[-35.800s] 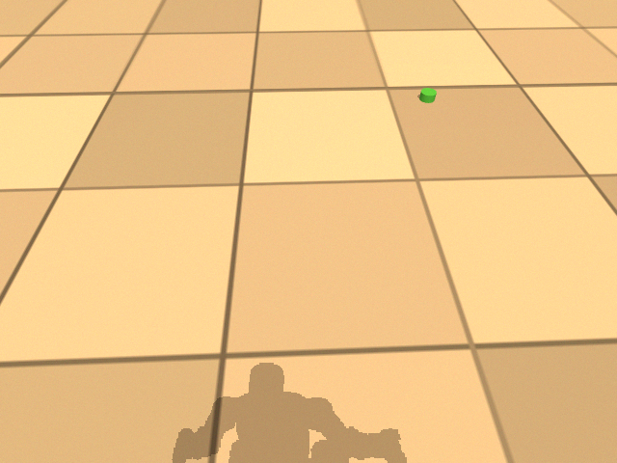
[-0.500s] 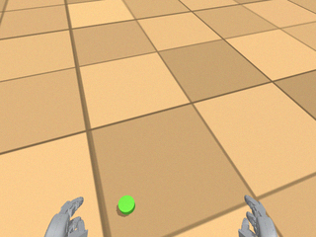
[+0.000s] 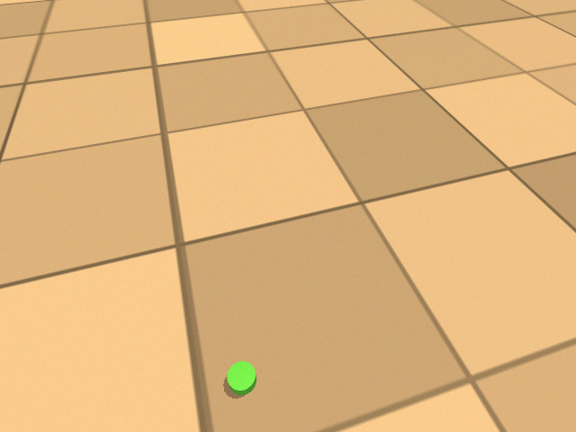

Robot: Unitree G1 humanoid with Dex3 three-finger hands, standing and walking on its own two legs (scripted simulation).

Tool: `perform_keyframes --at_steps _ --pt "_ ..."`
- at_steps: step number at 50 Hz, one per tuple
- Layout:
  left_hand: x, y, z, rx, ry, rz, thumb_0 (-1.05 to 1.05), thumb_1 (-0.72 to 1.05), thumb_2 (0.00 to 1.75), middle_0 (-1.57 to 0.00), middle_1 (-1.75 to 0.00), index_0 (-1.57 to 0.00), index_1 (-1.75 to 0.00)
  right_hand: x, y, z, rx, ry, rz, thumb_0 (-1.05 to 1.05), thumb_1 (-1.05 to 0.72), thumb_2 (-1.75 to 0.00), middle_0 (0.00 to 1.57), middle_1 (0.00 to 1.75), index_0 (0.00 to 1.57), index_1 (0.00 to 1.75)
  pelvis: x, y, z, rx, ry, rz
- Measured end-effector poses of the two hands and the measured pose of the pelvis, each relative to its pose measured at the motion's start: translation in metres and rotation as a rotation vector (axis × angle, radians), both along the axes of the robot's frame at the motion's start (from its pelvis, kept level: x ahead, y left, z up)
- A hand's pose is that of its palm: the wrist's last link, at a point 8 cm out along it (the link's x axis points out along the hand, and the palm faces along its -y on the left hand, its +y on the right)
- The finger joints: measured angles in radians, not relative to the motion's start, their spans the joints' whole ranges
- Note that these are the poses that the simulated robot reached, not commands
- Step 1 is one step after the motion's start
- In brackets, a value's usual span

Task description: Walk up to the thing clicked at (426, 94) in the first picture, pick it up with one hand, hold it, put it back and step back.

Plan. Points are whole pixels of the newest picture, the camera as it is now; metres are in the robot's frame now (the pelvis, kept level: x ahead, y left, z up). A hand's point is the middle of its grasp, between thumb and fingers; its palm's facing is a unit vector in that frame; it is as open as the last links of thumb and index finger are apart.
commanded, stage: stand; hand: left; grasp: from above
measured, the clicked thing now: (242, 378) +0.44 +0.18 -0.75
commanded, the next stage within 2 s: step back in 2.00 s
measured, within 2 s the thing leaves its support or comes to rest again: neither
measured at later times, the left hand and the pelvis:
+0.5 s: hand out of the picture +0.04 +0.24 -0.15, palm faces +0.02 -0.94 -0.34, open 7.4 cm; pelvis -0.01 +0.00 +0.01, yaw +0 degrees
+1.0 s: hand out of the picture +0.07 +0.23 -0.15, palm faces -0.01 -0.94 -0.33, open 7.4 cm; pelvis +0.00 -0.01 +0.01, yaw -1 degrees
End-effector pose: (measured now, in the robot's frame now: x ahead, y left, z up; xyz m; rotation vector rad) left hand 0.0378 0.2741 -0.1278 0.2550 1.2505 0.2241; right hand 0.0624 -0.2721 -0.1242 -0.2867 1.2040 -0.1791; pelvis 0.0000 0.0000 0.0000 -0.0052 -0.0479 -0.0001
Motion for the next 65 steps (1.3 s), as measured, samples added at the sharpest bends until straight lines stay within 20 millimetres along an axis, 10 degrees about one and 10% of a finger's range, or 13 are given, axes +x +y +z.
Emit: perform_keyframes --at_steps 20,65 --pt "-0.007 0.009 0.013 0.028 0.031 0.002 0.0 0.9 0.9 -0.2 -0.3 -0.2 -0.3 -0.017 -0.008 0.002 0.01 0.038 -0.025 0.0 -0.9 -0.9 0.2 0.3 0.2 0.3 -0.009 -0.002 0.009 0.005 -0.02 -0.004" --pt "0.044 0.001 0.017 0.019 0.002 -0.041 0.0 0.9 0.9 -0.2 -0.3 -0.2 -0.3 0.005 -0.028 0.009 -0.014 0.047 -0.028 0.0 -0.9 -0.9 0.2 0.3 0.2 0.3 0.011 -0.012 0.012 0.003 0.007 -0.02"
